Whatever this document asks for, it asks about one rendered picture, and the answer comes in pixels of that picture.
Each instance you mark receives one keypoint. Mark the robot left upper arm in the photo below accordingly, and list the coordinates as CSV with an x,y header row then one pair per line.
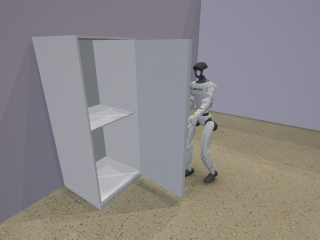
x,y
210,92

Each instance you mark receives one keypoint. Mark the fridge door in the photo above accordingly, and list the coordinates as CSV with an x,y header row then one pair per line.
x,y
163,75

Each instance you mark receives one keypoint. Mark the robot left forearm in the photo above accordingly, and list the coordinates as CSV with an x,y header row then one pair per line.
x,y
202,109

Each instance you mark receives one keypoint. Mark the humanoid robot torso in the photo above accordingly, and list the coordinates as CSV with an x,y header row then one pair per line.
x,y
200,93

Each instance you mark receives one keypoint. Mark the robot left hand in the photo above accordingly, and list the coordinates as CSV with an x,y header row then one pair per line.
x,y
193,120

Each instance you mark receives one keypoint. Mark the humanoid robot head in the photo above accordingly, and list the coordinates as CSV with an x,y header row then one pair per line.
x,y
200,66

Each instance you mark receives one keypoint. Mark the robot right upper arm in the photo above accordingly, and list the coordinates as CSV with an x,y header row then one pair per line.
x,y
191,91

